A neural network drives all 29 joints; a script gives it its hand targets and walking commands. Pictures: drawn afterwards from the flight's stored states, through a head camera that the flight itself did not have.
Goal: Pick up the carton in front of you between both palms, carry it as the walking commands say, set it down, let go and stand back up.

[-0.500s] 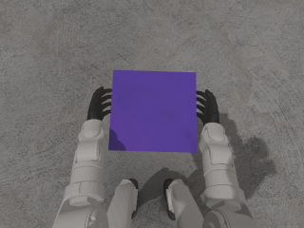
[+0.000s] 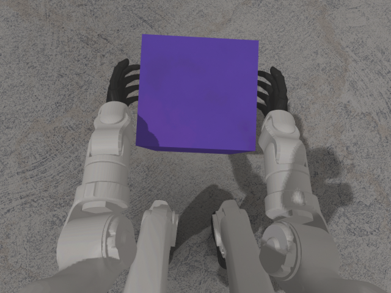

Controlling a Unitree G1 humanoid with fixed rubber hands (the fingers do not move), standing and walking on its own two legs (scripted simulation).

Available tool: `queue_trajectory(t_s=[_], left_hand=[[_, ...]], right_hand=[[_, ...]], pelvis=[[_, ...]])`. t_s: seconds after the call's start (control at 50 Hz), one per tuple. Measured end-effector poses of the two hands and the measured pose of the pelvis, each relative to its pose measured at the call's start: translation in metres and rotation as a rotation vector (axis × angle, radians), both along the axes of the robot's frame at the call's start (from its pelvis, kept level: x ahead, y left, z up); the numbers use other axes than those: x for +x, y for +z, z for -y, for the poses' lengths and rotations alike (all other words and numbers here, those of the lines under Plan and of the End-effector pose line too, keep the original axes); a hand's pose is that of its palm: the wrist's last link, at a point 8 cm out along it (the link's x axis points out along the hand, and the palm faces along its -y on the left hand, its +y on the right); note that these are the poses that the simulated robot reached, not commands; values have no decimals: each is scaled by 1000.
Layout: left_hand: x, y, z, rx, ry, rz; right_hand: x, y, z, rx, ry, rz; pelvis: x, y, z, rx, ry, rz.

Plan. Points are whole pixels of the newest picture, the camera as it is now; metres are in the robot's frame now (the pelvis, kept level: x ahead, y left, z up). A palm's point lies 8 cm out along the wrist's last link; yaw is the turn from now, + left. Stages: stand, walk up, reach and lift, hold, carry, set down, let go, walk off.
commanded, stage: set down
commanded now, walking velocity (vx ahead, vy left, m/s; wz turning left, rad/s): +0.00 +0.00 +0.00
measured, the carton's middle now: (196, 107) +0.50 +0.00 -0.18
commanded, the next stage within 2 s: none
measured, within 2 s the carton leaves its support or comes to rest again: rests again in 0.82 s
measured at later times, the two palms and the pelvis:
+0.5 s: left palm (134, 104) +0.52 +0.16 -0.24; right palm (249, 114) +0.50 -0.14 -0.24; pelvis -0.02 +0.00 -0.11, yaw -1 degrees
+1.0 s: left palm (140, 104) +0.55 +0.16 -0.34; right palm (240, 115) +0.53 -0.14 -0.34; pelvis -0.01 +0.00 -0.18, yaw -1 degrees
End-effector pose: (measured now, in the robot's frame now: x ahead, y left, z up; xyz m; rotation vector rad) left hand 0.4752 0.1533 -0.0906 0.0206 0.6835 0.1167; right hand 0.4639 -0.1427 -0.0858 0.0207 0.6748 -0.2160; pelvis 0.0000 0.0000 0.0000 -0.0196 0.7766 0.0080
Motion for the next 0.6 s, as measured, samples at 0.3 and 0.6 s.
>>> queue_trajectory(t_s=[0.3,0.6], left_hand=[[29,-88,-3,22,-30,-25],[57,-188,-4,37,-62,-40]], right_hand=[[23,-90,-3,-8,-5,-27],[46,-190,-4,-16,-13,-42]], pelvis=[[-16,-69,1,-10,0,-23],[-20,-131,0,-21,2,-1]])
